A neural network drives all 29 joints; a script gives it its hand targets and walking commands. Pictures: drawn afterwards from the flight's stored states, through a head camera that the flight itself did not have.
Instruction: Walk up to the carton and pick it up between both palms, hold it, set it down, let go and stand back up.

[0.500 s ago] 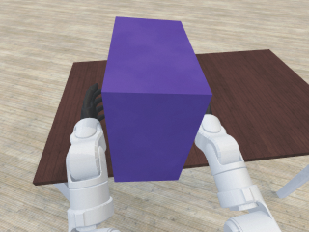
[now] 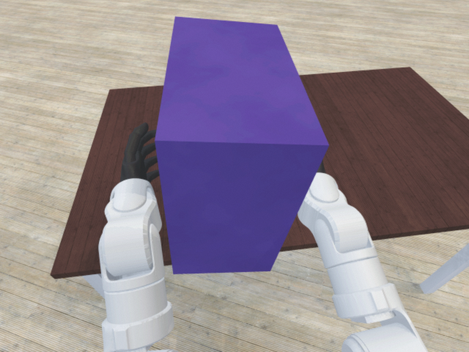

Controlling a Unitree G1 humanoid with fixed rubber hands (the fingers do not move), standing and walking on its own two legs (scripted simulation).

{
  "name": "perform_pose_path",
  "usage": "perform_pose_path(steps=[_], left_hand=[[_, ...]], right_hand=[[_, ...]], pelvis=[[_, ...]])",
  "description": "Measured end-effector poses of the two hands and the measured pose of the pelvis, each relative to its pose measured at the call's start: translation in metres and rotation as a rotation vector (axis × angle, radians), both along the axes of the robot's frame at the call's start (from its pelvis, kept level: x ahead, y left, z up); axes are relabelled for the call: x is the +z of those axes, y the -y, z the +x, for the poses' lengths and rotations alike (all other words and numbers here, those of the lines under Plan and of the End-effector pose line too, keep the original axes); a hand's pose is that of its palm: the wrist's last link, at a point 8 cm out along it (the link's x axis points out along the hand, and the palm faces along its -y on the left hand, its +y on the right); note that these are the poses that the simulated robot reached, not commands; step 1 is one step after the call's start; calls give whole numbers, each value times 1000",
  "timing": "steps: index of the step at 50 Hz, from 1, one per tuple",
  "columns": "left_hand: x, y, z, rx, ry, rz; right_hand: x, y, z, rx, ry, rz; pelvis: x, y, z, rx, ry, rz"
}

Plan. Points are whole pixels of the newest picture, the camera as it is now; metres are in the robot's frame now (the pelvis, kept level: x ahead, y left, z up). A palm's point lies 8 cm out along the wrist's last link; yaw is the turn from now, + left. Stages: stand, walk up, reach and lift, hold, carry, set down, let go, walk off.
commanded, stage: hold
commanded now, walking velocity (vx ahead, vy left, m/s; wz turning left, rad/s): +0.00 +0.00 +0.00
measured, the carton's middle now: (225, 150) +0.42 +0.00 +0.15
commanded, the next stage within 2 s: set down in 1.32 s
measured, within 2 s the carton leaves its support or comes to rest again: neither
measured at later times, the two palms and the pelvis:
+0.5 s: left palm (135, 178) +0.35 +0.13 +0.17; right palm (306, 167) +0.37 -0.13 +0.15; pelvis +0.00 +0.00 +0.00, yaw +0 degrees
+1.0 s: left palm (136, 182) +0.34 +0.13 +0.17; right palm (308, 173) +0.36 -0.13 +0.14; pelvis +0.00 +0.00 +0.00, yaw +0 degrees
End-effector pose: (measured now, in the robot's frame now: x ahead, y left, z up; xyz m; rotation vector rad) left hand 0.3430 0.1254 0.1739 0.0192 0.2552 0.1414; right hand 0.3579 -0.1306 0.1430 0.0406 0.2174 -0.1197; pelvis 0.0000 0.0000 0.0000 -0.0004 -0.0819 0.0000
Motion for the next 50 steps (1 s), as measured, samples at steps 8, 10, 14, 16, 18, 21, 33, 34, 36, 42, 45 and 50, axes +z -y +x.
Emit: perform_pose_path(steps=[8,10,14,16,18,21,33,34,36,42,45,50], left_hand=[[0,2,0,-3,-9,3],[-1,2,0,0,-16,2],[-4,1,1,4,-22,-5],[-4,1,1,7,-17,-9],[-3,0,2,9,-10,-9],[-1,-2,4,11,-3,-8],[-1,-6,3,11,-1,-4],[-1,-7,2,11,-2,-3],[-1,-7,1,12,-5,0],[-3,-7,-2,14,-18,4],[-3,-6,-2,12,-15,0],[-2,-2,-2,7,-7,-4]], right_hand=[[0,2,-1,-2,-10,-6],[-2,2,-1,0,-16,-7],[-4,1,1,2,-21,-5],[-3,1,2,4,-17,-5],[-1,0,4,8,-10,-11],[2,-1,7,12,-3,-18],[4,-6,7,13,-1,-9],[4,-6,6,14,-2,-7],[2,-7,5,14,-6,-2],[-4,-7,2,14,-18,5],[-4,-6,1,12,-15,0],[-1,-2,0,6,-6,0]], pelvis=[[0,2,-1,-7,17,0],[0,3,-1,-9,20,-1],[0,3,-1,-7,14,-1],[0,4,-1,-6,10,-1],[0,4,-1,-5,6,-1],[0,4,1,-2,3,-1],[0,2,7,3,11,0],[0,2,8,3,12,1],[0,1,7,2,15,1],[0,0,5,1,18,0],[0,0,3,1,16,0],[0,1,2,-2,13,0]])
